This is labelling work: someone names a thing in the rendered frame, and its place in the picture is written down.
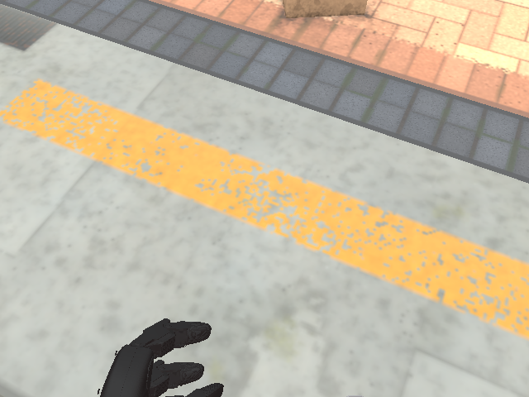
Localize left robot hand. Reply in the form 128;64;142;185
98;318;224;397

